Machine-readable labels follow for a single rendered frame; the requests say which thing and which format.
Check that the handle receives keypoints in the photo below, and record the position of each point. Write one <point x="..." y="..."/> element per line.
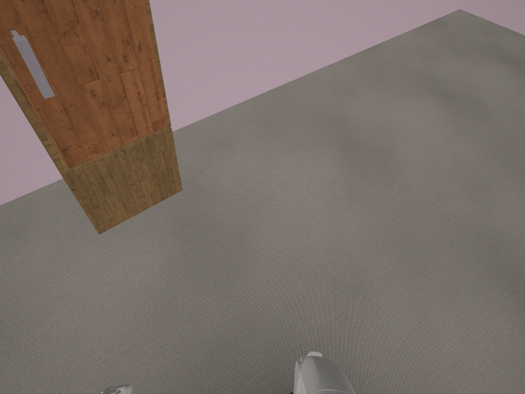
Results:
<point x="32" y="64"/>

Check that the right robot thigh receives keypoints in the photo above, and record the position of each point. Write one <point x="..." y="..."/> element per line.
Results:
<point x="319" y="375"/>

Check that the cupboard door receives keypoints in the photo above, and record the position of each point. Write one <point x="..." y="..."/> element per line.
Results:
<point x="98" y="58"/>

